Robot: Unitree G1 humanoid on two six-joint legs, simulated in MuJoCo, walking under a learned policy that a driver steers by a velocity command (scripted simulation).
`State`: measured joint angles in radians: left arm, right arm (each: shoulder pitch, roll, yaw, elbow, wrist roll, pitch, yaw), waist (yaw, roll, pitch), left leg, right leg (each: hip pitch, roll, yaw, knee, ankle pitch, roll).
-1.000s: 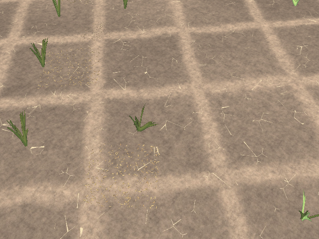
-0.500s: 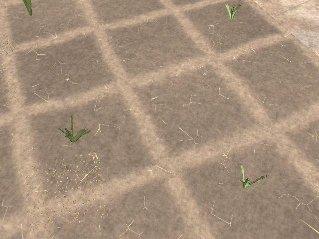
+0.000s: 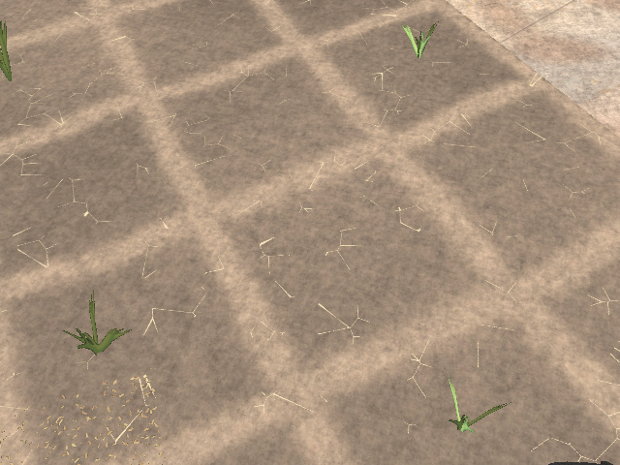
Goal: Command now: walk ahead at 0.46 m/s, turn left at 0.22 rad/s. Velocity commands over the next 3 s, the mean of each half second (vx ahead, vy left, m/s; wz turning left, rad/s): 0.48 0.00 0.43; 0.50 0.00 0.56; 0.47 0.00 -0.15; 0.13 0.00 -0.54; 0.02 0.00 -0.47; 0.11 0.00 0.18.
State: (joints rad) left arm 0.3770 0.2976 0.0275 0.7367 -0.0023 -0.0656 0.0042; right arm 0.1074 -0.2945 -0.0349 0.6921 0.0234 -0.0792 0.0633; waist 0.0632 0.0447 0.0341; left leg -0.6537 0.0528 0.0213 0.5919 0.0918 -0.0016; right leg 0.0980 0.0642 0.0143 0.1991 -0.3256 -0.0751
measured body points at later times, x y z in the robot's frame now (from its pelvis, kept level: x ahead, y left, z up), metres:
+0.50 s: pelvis +0.31 +0.01 +0.00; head +0.34 +0.02 +0.45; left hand +0.46 +0.30 -0.07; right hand +0.44 -0.26 -0.11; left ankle +0.23 +0.11 -0.74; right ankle +0.52 -0.10 -0.70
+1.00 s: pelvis +0.56 +0.06 +0.00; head +0.59 +0.08 +0.45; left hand +0.41 +0.31 -0.12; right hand +0.88 -0.01 -0.08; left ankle +0.63 +0.27 -0.70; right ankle +0.52 -0.09 -0.74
